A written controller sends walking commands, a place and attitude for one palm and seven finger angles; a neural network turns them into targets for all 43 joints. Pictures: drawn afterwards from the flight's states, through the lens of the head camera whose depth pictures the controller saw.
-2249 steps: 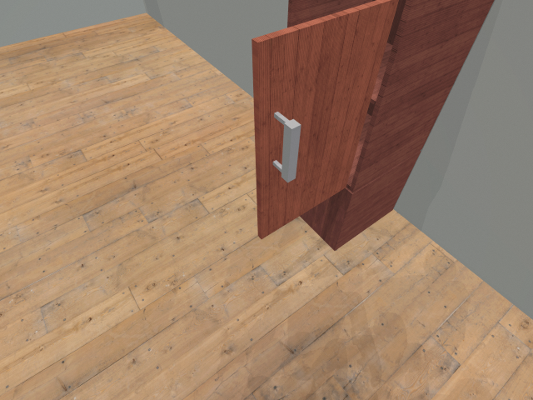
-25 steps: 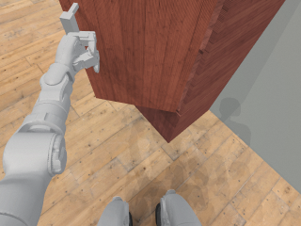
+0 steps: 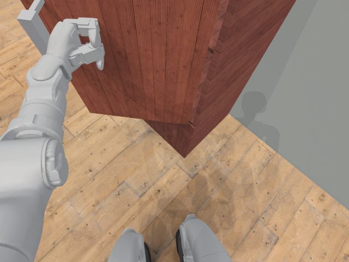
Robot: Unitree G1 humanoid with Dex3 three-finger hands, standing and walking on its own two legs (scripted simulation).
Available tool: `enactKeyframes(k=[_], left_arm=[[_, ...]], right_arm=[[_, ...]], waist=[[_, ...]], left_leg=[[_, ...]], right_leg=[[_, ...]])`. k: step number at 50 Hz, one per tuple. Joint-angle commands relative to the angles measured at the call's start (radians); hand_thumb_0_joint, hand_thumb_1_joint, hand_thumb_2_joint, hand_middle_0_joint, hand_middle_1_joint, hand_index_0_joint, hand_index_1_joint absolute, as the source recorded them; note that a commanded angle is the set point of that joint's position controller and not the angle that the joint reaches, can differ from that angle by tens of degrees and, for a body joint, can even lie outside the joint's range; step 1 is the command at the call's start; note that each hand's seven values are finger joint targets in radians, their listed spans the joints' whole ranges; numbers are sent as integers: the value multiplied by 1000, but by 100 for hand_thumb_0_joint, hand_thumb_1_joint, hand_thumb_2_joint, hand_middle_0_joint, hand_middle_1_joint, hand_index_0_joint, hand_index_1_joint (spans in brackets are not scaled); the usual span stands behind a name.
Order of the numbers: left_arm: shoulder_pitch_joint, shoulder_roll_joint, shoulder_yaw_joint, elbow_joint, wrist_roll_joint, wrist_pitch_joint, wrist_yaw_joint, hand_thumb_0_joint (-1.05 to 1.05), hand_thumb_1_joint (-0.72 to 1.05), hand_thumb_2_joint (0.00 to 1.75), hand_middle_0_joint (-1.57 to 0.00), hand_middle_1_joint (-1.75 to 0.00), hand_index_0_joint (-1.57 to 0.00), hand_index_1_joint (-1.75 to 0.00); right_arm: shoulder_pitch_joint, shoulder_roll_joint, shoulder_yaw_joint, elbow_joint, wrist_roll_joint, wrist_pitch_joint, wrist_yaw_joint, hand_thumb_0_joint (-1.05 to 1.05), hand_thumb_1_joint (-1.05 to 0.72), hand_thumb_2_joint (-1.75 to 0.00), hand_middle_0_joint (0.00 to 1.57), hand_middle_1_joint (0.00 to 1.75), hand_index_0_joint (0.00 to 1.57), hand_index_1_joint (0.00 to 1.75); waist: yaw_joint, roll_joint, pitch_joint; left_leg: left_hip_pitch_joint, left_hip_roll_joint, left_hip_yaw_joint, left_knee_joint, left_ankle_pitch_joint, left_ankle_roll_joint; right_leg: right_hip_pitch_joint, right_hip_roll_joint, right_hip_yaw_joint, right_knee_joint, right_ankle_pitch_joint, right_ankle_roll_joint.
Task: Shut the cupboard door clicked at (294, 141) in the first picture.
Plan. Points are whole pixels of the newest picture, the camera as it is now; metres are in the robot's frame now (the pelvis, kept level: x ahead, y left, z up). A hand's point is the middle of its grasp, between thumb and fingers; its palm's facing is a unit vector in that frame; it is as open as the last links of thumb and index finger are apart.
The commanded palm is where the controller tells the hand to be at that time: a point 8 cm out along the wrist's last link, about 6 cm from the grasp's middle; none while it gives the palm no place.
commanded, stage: push the door shut along its arc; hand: left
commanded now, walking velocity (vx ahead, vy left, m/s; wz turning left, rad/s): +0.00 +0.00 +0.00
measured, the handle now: (52, 41) +0.58 +0.18 +0.10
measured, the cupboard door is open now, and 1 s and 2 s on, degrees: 38 28 28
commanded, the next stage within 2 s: pull the fist back off the door in 0.40 s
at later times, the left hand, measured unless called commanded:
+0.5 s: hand (107, 47) +0.55 +0.07 +0.11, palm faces -0.41 -0.91 -0.04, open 3.6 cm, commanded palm +0.59 +0.08 +0.10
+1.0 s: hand (122, 41) +0.57 +0.04 +0.10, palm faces +0.06 -1.00 -0.03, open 3.2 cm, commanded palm +0.52 +0.09 +0.10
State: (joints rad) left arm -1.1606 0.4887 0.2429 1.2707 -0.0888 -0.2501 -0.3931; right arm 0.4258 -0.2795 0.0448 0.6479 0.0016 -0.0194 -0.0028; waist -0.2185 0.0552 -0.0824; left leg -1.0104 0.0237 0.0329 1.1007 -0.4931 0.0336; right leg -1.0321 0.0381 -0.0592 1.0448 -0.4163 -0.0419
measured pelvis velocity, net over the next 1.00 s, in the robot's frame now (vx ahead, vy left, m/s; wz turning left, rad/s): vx -0.01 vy -0.01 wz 0.00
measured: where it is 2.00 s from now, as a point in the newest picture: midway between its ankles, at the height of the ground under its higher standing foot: outside the picture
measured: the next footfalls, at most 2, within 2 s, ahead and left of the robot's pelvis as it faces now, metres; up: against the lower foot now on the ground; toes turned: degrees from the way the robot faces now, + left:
none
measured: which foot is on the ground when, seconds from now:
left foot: down 0.00-1.00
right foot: down 0.00-1.00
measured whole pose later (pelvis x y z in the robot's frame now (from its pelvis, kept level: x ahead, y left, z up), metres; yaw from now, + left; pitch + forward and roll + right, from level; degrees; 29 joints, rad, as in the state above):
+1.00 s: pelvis -0.01 -0.01 +0.00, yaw +0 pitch +25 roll +0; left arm -1.22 0.33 0.32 1.33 0.01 -0.32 0.16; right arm 0.50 -0.26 0.02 0.68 -0.07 -0.03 0.09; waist -0.25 0.07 -0.10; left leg -1.04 0.02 0.04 1.06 -0.46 0.02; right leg -1.07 0.04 -0.05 1.03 -0.39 -0.06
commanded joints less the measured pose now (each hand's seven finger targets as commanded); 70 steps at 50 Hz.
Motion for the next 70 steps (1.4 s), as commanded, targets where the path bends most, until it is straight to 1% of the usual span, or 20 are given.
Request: enactKeyframes(k=[1, 12, 18, 23, 25, 26, 28, 29, 32, 35, 37, 39, 47, 49, 51, 53, 59, 65, 66, 70], left_arm=[[-674, 211, 25, -245, -42, -64, -28, 0, 90, 90, -130, -150, -130, -150], [-801, 76, -93, -235, -43, -56, -51, 0, 90, 90, -130, -150, -130, -150], [-839, 33, -123, -212, -50, -20, -50, 0, 90, 90, -130, -150, -130, -150], [-870, -21, -161, -208, -51, -11, -49, 0, 90, 90, -130, -150, -130, -150], [-872, 5, -146, -201, -50, -8, -47, 0, 90, 90, -130, -150, -130, -150], [-903, 66, 65, -199, -102, 8, 165, 0, 90, 90, -130, -150, -130, -150], [-815, -59, -1, -129, -47, 23, 341, 0, 90, 90, -130, -150, -130, -150], [-825, -53, 35, -142, -34, 15, 404, 0, 90, 90, -130, -150, -130, -150], [-851, -65, 76, -172, 43, -72, 598, 0, 90, 90, -130, -150, -130, -150], [-825, -6, 62, -169, 195, -177, 707, 0, 90, 90, -130, -150, -130, -150], [-776, 30, 43, -151, 264, -217, 706, 0, 90, 90, -130, -150, -130, -150], [-752, 66, 34, -138, 282, -213, 674, 0, 90, 90, -130, -150, -130, -150], [-603, 18, 76, -168, 89, -126, 547, 0, 90, 90, -130, -150, -130, -150], [-539, 6, 87, -244, 71, -167, 546, 0, 90, 90, -130, -150, -130, -150], [-457, -69, 38, -303, 74, -220, 549, 0, 90, 90, -130, -150, -130, -150], [-332, -87, 34, -269, 93, -237, 554, 0, 90, 90, -130, -150, -130, -150], [-217, -158, -22, -261, 91, -190, 559, 0, 90, 90, -130, -150, -130, -150], [-268, -248, -97, -540, 54, -319, 570, 0, 90, 90, -130, -150, -130, -150], [-286, -273, -137, -569, 60, -337, 571, 0, 90, 90, -130, -150, -130, -150], [-255, -242, -131, -383, 106, -292, 590, 0, 90, 90, -130, -150, -130, -150]], right_arm=[[179, -190, -69, -28, 4, -39, -36, 0, -90, -90, 20, 30, 20, 30], [160, -196, -74, 38, -6, -94, -41, 0, -90, -90, 20, 30, 20, 30], [157, -202, -72, 61, -9, -110, -50, 0, -90, -90, 20, 30, 20, 30], [148, -201, -68, 77, -10, -131, -55, 0, -90, -90, 20, 30, 20, 30], [154, -203, -67, 80, -12, -138, -55, 0, -90, -90, 20, 30, 20, 30], [200, -171, -60, 45, -19, -146, -44, 0, -90, -90, 20, 30, 20, 30], [208, -161, -57, 39, -35, -136, -5, 0, -90, -90, 20, 30, 20, 30], [223, -164, -67, 39, -52, -130, 9, 0, -90, -90, 20, 30, 20, 30], [240, -158, -78, 30, -92, -122, 56, 0, -90, -90, 20, 30, 20, 30], [262, -159, -87, 31, -124, -107, 99, 0, -90, -90, 20, 30, 20, 30], [270, -164, -95, 25, -125, -91, 112, 0, -90, -90, 20, 30, 20, 30], [269, -168, -98, 15, -112, -69, 114, 0, -90, -90, 20, 30, 20, 30], [243, -158, -92, -34, -60, -27, 74, 0, -90, -90, 20, 30, 20, 30], [241, -151, -96, -38, -63, -29, 73, 0, -90, -90, 20, 30, 20, 30], [237, -139, -101, -40, -67, -34, 80, 0, -90, -90, 20, 30, 20, 30], [234, -137, -108, -26, -66, -30, 87, 0, -90, -90, 20, 30, 20, 30], [182, -132, -115, -53, -43, 8, 82, 0, -90, -90, 20, 30, 20, 30], [114, -110, -130, -57, -46, -13, 73, 0, -90, -90, 20, 30, 20, 30], [109, -109, -129, -52, -46, -15, 69, 0, -90, -90, 20, 30, 20, 30], [95, -115, -125, -20, -42, 0, 61, 0, -90, -90, 20, 30, 20, 30]], waist=[[-75, 61, -560], [-121, 179, -608], [-149, 128, -596], [-158, 169, -587], [-157, 155, -589], [-121, 210, -589], [-133, 149, -555], [-138, 98, -560], [-118, 120, -617], [-115, 92, -639], [-110, 83, -647], [-104, 77, -638], [-47, -11, -614], [-17, -8, -633], [1, 19, -641], [19, -6, -570], [24, -89, -430], [44, 16, -571], [30, 27, -574], [3, -75, -433]], left_leg=[[319, -17, -90, -71, 356, 23], [435, 0, -123, -25, 394, 17], [401, -1, -123, -20, 354, 24], [434, 0, -131, -23, 340, 23], [427, -1, -131, -25, 329, 23], [368, 9, -143, -44, 279, 2], [329, 15, -172, -71, 238, -7], [315, 15, -171, -66, 240, -5], [315, 3, -163, -44, 283, -15], [274, -5, -135, -20, 300, -10], [255, -11, -116, -21, 308, -3], [215, -17, -101, -48, 250, 2], [188, -32, -62, -138, 189, 6], [226, -32, -57, -144, 253, 4], [300, -32, -52, -150, 331, -1], [287, -29, -43, -153, 337, -4], [219, -51, -6, -195, 239, 5], [442, -38, -29, -187, 373, -6], [468, -35, -33, -180, 393, -7], [351, -40, -33, -188, 279, 1]], right_leg=[[271, 11, 70, -136, 331, 14], [81, 12, 42, -102, 262, 10], [72, 15, 32, -102, 235, 12], [6, 15, 20, -99, 198, 9], [11, 15, 17, -99, 186, 8], [21, 7, 39, -113, 166, 7], [12, 0, 28, -97, 138, 21], [30, -3, 28, -98, 147, 27], [25, -5, 28, -78, 177, 33], [55, -6, 35, -64, 189, 36], [101, -6, 42, -67, 220, 34], [172, -8, 54, -90, 209, 31], [393, -9, 93, -193, 230, 33], [428, -7, 91, -187, 304, 31], [423, -3, 75, -174, 384, 27], [412, -4, 70, -179, 391, 28], [489, -16, 103, -250, 348, 35], [467, -14, 72, -200, 448, 27], [441, -14, 66, -188, 458, 28], [413, -21, 74, -214, 374, 41]])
